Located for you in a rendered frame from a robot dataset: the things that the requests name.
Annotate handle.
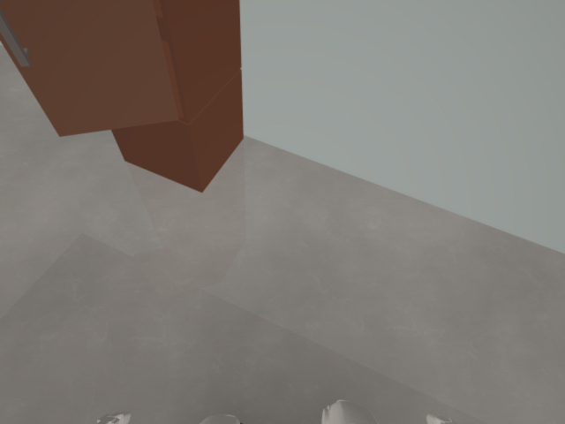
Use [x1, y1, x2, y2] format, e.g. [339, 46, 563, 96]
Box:
[0, 0, 31, 67]

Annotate robot right thigh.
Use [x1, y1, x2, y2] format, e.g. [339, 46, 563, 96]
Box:
[321, 401, 379, 424]

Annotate cupboard door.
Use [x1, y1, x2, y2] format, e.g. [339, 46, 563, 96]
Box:
[0, 0, 179, 137]

